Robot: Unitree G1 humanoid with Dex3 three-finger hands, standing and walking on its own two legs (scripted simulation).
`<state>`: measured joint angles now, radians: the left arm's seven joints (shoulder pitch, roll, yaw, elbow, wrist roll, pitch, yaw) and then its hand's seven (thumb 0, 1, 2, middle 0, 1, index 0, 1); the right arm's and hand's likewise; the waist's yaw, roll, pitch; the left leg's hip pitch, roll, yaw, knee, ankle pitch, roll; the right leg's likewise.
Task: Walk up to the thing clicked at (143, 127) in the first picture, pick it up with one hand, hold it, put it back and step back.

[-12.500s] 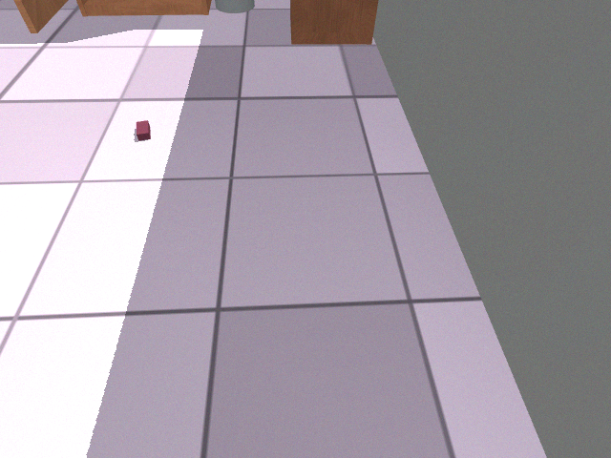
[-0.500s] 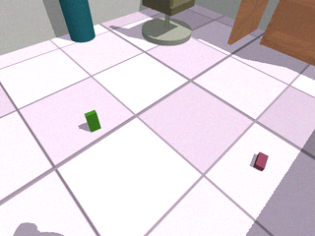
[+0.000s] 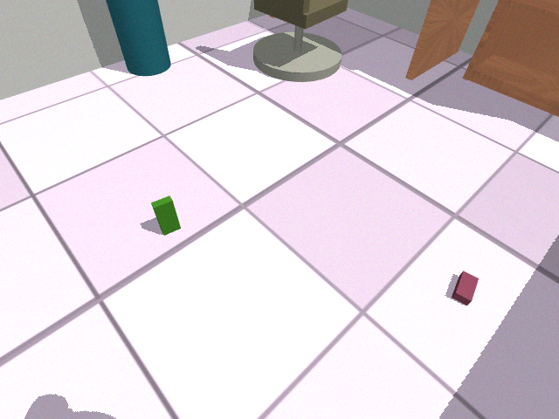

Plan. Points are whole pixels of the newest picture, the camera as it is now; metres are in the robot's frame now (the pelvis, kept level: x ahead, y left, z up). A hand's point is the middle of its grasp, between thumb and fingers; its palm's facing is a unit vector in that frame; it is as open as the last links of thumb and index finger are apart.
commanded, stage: stand
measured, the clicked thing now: (465, 287) +0.73 -0.76 -0.76
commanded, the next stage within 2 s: walk up in 0.26 s
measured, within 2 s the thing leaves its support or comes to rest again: neither
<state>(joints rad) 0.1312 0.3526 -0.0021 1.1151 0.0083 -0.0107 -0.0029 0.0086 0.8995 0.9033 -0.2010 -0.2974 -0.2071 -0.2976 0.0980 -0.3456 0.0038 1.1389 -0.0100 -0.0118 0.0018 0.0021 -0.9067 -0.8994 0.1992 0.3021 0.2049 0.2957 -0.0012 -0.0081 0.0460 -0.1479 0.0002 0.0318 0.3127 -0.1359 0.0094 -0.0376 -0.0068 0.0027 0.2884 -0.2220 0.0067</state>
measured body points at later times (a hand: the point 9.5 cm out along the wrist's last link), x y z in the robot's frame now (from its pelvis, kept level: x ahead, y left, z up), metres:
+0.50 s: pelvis +0.02 -0.03 -0.01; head +0.03 -0.04 +0.44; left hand +0.10 +0.31 -0.11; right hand +0.06 -0.36 -0.13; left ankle +0.02 +0.11 -0.75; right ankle +0.04 -0.16 -0.74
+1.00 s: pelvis +0.24 -0.02 -0.03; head +0.27 +0.01 +0.41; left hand +0.22 +0.31 -0.17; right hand +0.38 -0.33 -0.13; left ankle +0.34 +0.10 -0.75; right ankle +0.07 -0.16 -0.73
